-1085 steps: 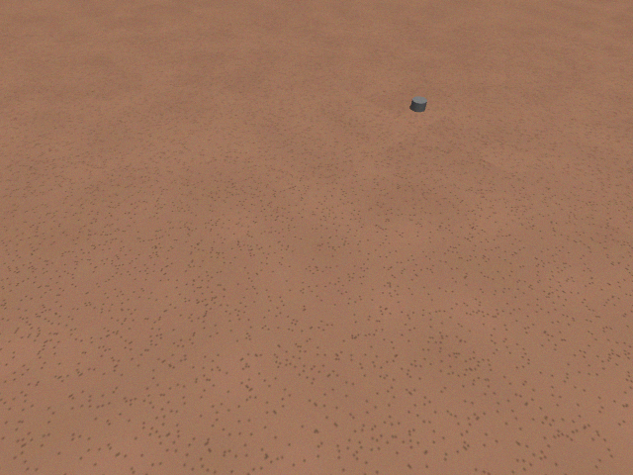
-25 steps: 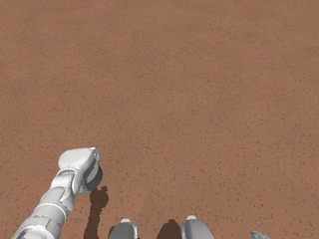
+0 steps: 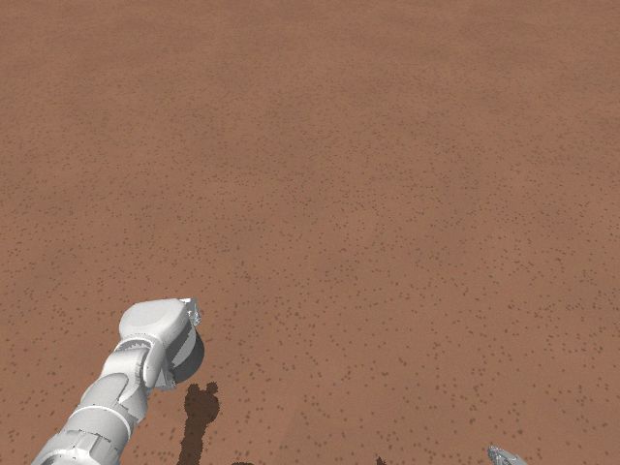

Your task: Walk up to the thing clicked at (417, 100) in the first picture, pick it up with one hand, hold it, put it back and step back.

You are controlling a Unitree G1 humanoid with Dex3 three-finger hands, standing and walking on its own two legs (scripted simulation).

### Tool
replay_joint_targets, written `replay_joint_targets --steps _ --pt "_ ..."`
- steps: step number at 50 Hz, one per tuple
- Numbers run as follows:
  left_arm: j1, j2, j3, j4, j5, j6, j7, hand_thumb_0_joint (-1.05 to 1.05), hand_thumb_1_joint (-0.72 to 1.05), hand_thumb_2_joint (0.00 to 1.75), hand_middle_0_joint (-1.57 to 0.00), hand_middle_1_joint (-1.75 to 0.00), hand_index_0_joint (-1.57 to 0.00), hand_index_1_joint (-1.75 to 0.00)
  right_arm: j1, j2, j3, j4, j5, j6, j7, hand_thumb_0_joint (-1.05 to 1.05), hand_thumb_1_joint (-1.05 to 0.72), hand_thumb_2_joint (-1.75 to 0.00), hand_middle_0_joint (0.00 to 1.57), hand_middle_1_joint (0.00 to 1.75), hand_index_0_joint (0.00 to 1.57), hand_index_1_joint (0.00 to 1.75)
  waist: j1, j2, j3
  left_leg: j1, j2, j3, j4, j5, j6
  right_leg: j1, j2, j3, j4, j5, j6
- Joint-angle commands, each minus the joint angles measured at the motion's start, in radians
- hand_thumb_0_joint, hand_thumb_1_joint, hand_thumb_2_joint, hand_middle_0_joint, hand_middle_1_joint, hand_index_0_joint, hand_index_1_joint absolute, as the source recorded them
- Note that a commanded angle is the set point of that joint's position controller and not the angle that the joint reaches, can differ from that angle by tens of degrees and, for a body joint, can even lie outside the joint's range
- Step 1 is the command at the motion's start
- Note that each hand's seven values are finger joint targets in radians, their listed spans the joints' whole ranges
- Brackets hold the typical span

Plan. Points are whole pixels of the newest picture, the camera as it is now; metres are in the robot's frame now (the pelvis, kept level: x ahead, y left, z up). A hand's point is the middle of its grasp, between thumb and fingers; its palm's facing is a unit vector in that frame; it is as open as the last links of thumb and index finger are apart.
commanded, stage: hold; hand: left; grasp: from above
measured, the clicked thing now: (170, 348) +0.31 +0.23 -0.10
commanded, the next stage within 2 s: crouch in 1.76 s
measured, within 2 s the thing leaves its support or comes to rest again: neither
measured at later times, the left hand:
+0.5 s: hand (159, 340) +0.31 +0.22 -0.05, palm faces -0.47 -0.06 -0.88, open 11.2 cm
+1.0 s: hand (154, 349) +0.28 +0.22 -0.03, palm faces -0.46 -0.06 -0.89, open 11.2 cm
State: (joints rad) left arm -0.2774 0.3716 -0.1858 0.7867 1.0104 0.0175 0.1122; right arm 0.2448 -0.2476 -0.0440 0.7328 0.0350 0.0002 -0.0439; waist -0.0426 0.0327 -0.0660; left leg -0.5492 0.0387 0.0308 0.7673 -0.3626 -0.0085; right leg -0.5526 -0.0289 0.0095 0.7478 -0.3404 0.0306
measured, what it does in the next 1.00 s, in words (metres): stands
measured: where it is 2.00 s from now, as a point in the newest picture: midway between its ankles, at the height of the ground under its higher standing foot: outside the picture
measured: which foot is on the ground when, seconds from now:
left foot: down 0.00-1.00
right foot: down 0.00-1.00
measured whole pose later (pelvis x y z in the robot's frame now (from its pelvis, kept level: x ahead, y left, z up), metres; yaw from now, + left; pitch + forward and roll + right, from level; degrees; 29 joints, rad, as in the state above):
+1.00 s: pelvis -0.01 +0.00 +0.02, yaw +0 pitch +2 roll +0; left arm -0.22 0.38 -0.19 0.65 1.01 0.00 -0.01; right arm 0.21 -0.26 -0.04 0.67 0.05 0.06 -0.04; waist -0.01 0.04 -0.02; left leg -0.33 0.03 0.05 0.56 -0.27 -0.01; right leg -0.35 -0.03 0.02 0.57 -0.25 0.03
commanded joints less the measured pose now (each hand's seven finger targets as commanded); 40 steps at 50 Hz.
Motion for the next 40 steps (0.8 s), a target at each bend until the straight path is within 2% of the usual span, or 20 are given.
replay_joint_targets --steps 1,4,6,7,11,14,15,18,19,21,22,24,26,30,31,34,40 --pt "-0.362 0.237 0.101 -0.222 0.007 -0.002 0.057 0.0 0.5 1.03 -0.86 -0.94 -0.88 -0.93 -0.005 -0.151 -0.055 -0.102 -0.002 -0.028 -0.009 0.0 -0.9 -0.9 0.2 0.3 0.2 0.3 0.001 -0.003 -0.293 0.217 -0.056 -0.012 -0.123 0.261 0.009 0.15 0.049 -0.007 -0.142 0.239 -0.03" --pt "-0.351 0.22 0.09 -0.216 0.004 0.005 0.049 0.0 0.51 1.05 -0.87 -0.95 -0.89 -0.93 -0.002 -0.152 -0.057 -0.096 0.0 -0.026 -0.007 0.0 -0.89 -0.9 0.2 0.3 0.2 0.3 -0.003 0.004 -0.31 0.262 -0.053 -0.008 -0.133 0.314 0.006 0.166 0.05 -0.007 -0.147 0.285 -0.031" --pt "-0.339 0.221 0.088 -0.21 0.005 0.009 0.037 0.0 0.51 1.05 -0.87 -0.95 -0.88 -0.93 -0.007 -0.154 -0.061 -0.095 0.001 -0.022 -0.005 0.0 -0.89 -0.9 0.2 0.3 0.2 0.3 0.004 0.006 -0.297 0.265 -0.053 -0.008 -0.141 0.338 0.005 0.18 0.052 -0.009 -0.153 0.304 -0.03" --pt "-0.34 0.219 0.085 -0.202 0.003 0.006 0.025 0.0 0.5 1.04 -0.86 -0.95 -0.87 -0.93 -0.003 -0.156 -0.062 -0.097 0.001 -0.021 -0.004 0.0 -0.89 -0.9 0.2 0.3 0.2 0.3 -0.003 0.0 -0.287 0.266 -0.052 -0.008 -0.145 0.34 0.005 0.184 0.053 -0.013 -0.156 0.302 -0.031" --pt "-0.307 0.213 0.077 -0.204 0.004 -0.005 -0.019 0.0 0.46 1.03 -0.84 -0.94 -0.85 -0.93 -0.015 -0.153 -0.06 -0.117 0.003 -0.011 -0.002 0.0 -0.89 -0.9 0.2 0.3 0.2 0.3 0.014 0.001 -0.269 0.271 -0.053 -0.004 -0.162 0.348 0.008 0.194 0.054 -0.013 -0.171 0.302 -0.034" --pt "-0.304 0.209 0.079 -0.234 -0.006 -0.008 -0.03 0.0 0.49 1.03 -0.86 -0.95 -0.87 -0.94 -0.023 -0.156 -0.057 -0.14 0.005 -0.005 0.001 0.0 -0.89 -0.9 0.2 0.3 0.2 0.3 0.012 0.005 -0.247 0.273 -0.052 -0.003 -0.18 0.327 0.008 0.201 0.055 -0.015 -0.184 0.283 -0.036" --pt "-0.316 0.224 0.088 -0.246 -0.006 -0.009 -0.031 0.0 0.5 1.04 -0.87 -0.95 -0.88 -0.94 -0.032 -0.156 -0.057 -0.145 0.006 -0.003 0.001 0.0 -0.89 -0.9 0.2 0.3 0.2 0.3 0.019 0.014 -0.249 0.28 -0.052 -0.002 -0.187 0.323 0.007 0.206 0.056 -0.017 -0.187 0.277 -0.038" --pt "-0.293 0.23 0.104 -0.261 0.006 -0.01 -0.032 0.0 0.47 1.03 -0.84 -0.95 -0.85 -0.94 -0.027 -0.157 -0.059 -0.151 0.008 0.002 0.002 0.0 -0.89 -0.9 0.2 0.3 0.2 0.3 0.02 0.01 -0.256 0.293 -0.051 -0.002 -0.19 0.354 0.006 0.216 0.057 -0.017 -0.184 0.3 -0.038" --pt "-0.313 0.235 0.097 -0.278 0.01 -0.011 -0.032 0.0 0.47 1.03 -0.85 -0.92 -0.86 -0.92 -0.03 -0.157 -0.057 -0.149 0.004 0.003 0.002 0.0 -0.89 -0.9 0.2 0.3 0.2 0.3 0.019 0.017 -0.264 0.301 -0.047 -0.007 -0.191 0.37 0.005 0.221 0.059 -0.021 -0.183 0.308 -0.039" --pt "-0.311 0.242 0.103 -0.279 0.012 -0.011 -0.03 0.0 0.46 1.05 -0.85 -0.93 -0.86 -0.93 -0.036 -0.158 -0.058 -0.155 0.005 0.006 0.001 0.0 -0.9 -0.9 0.2 0.3 0.2 0.3 0.023 0.013 -0.252 0.308 -0.047 -0.005 -0.198 0.361 0.006 0.218 0.058 -0.019 -0.194 0.301 -0.039" --pt "-0.311 0.231 0.101 -0.282 0.012 -0.009 -0.027 0.0 0.46 1.06 -0.85 -0.94 -0.85 -0.93 -0.027 -0.157 -0.056 -0.156 0.004 0.007 0.003 0.0 -0.89 -0.9 0.2 0.3 0.2 0.3 0.015 0.001 -0.251 0.3 -0.049 -0.001 -0.2 0.352 0.01 0.226 0.056 -0.016 -0.197 0.303 -0.038" --pt "-0.339 0.247 0.112 -0.311 0.009 -0.007 -0.021 0.0 0.48 1.07 -0.85 -0.97 -0.86 -0.96 -0.033 -0.158 -0.058 -0.156 0.006 0.007 0.004 0.0 -0.9 -0.9 0.2 0.3 0.2 0.3 0.025 0.024 -0.273 0.316 -0.048 -0.002 -0.208 0.352 0.007 0.235 0.056 -0.016 -0.198 0.3 -0.039" --pt "-0.314 0.235 0.105 -0.297 0.009 -0.008 -0.023 0.0 0.45 1.07 -0.83 -0.96 -0.84 -0.95 -0.04 -0.16 -0.058 -0.157 0.006 0.008 0.004 0.0 -0.89 -0.9 0.2 0.3 0.2 0.3 0.023 0.018 -0.25 0.322 -0.046 -0.002 -0.216 0.336 0.006 0.227 0.057 -0.018 -0.209 0.278 -0.039" --pt "-0.32 0.227 0.094 -0.309 0.012 -0.004 -0.035 0.0 0.45 1.09 -0.85 -0.96 -0.85 -0.96 -0.041 -0.156 -0.057 -0.159 0.007 0.011 0.004 0.0 -0.9 -0.9 0.2 0.3 0.2 0.3 0.017 -0.01 -0.263 0.327 -0.05 0.0 -0.218 0.349 0.015 0.249 0.052 -0.015 -0.219 0.304 -0.034" --pt "-0.309 0.231 0.096 -0.311 0.008 -0.003 -0.039 0.0 0.45 1.09 -0.85 -0.96 -0.85 -0.96 -0.051 -0.154 -0.055 -0.162 0.008 0.012 0.004 0.0 -0.9 -0.9 0.2 0.3 0.2 0.3 0.027 -0.013 -0.255 0.321 -0.054 0.004 -0.223 0.344 0.018 0.26 0.049 -0.012 -0.224 0.308 -0.033" --pt "-0.305 0.232 0.101 -0.308 -0.007 -0.005 -0.052 0.0 0.44 1.1 -0.83 -0.98 -0.83 -0.98 -0.058 -0.155 -0.054 -0.165 0.009 0.013 0.003 0.0 -0.9 -0.9 0.2 0.3 0.2 0.3 0.025 -0.005 -0.24 0.331 -0.051 0.005 -0.239 0.31 0.016 0.256 0.051 -0.014 -0.238 0.268 -0.033" --pt "-0.28 0.233 0.094 -0.327 0.002 -0.012 -0.074 0.0 0.45 1.05 -0.83 -0.96 -0.84 -0.95 -0.088 -0.148 -0.046 -0.182 0.013 0.016 -0.003 0.0 -0.9 -0.9 0.2 0.3 0.2 0.3 0.036 -0.012 -0.205 0.325 -0.053 0.003 -0.265 0.275 0.019 0.264 0.048 -0.013 -0.258 0.235 -0.035"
